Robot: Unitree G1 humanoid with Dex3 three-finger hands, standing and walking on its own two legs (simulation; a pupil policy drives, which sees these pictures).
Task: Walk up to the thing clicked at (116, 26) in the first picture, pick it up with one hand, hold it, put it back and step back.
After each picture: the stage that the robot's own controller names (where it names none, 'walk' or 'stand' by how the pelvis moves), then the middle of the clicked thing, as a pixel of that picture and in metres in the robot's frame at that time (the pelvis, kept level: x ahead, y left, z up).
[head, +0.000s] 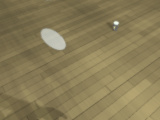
stand; (115, 26) +1.82 -0.43 -0.72
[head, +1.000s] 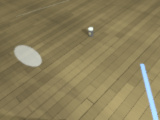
walk; (90, 32) +1.74 +0.02 -0.70
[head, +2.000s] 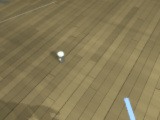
walk; (61, 57) +1.19 +0.31 -0.71
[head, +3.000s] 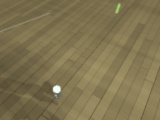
walk; (57, 92) +0.75 +0.23 -0.70
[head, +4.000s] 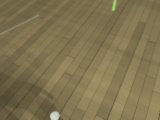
walk; (55, 118) +0.46 +0.22 -0.70
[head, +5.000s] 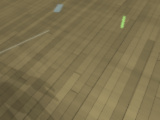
stand; out of the picture +0.39 +0.22 -0.72
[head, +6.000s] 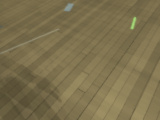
stand; out of the picture +0.41 +0.18 -0.72
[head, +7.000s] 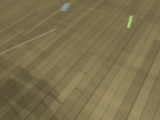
stand; out of the picture +0.41 +0.20 -0.73
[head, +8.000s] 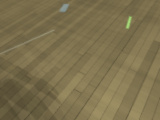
stand; out of the picture +0.40 +0.21 -0.73
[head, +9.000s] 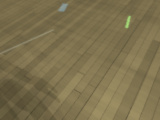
go down; out of the picture +0.40 +0.21 -0.73
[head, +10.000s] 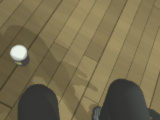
go down; (21, 56) +0.49 +0.24 -0.31
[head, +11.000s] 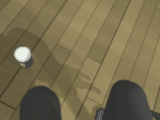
approach; (24, 58) +0.49 +0.24 -0.31
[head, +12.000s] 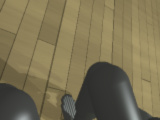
close in; out of the picture +0.47 +0.29 -0.22
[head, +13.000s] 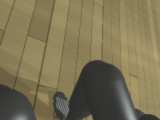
close; out of the picture +0.46 +0.30 -0.23
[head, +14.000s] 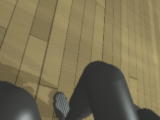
lift; out of the picture +0.43 +0.27 -0.23
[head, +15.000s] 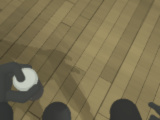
lift; (30, 85) +0.34 +0.20 -0.04
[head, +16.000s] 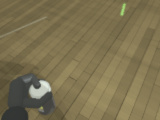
hold; (43, 98) +0.32 +0.16 -0.02
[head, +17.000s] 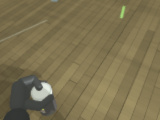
hold; (45, 99) +0.32 +0.16 -0.02
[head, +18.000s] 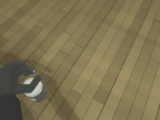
crouch; (35, 90) +0.37 +0.19 -0.12
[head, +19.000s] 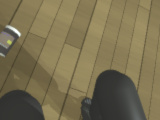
lower; (5, 41) +0.55 +0.20 -0.29
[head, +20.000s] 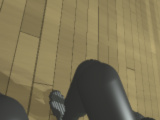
lower; out of the picture +0.52 +0.24 -0.26
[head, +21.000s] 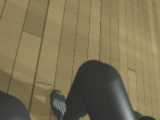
lower; out of the picture +0.51 +0.23 -0.26
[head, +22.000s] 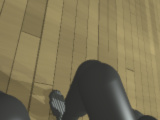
lower; out of the picture +0.50 +0.21 -0.26
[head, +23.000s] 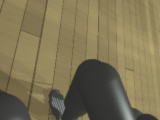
lower; out of the picture +0.49 +0.19 -0.26
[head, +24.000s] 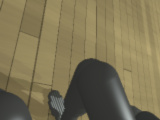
open; out of the picture +0.49 +0.17 -0.26
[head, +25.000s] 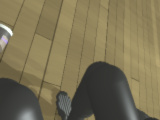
stand; out of the picture +0.49 +0.15 -0.26
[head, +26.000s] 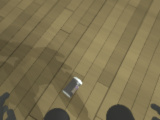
walk; (72, 87) +0.46 +0.06 -0.51
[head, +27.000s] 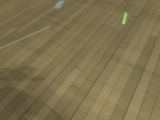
stand; out of the picture +0.39 +0.04 -0.69
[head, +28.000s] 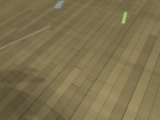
stand; out of the picture +0.40 +0.04 -0.69
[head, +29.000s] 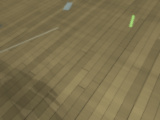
stand; out of the picture +0.40 +0.02 -0.74
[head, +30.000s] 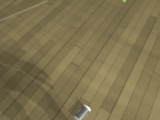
walk; (82, 113) +0.43 -0.02 -0.73
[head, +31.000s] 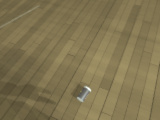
walk; (83, 94) +0.64 +0.05 -0.71
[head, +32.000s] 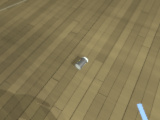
walk; (81, 63) +0.97 +0.02 -0.72
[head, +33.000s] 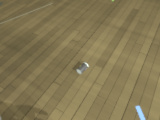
stand; (82, 68) +1.04 +0.03 -0.74
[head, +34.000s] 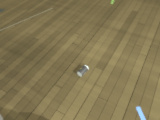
stand; (82, 70) +1.05 +0.04 -0.75
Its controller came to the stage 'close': yes
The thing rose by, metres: 0.71
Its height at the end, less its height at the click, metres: -0.02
